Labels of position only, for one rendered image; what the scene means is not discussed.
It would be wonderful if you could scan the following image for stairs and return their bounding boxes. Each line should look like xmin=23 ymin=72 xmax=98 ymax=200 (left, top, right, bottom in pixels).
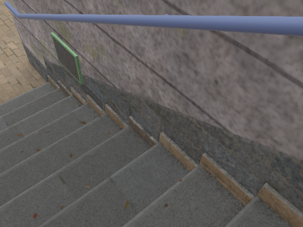
xmin=0 ymin=82 xmax=292 ymax=227

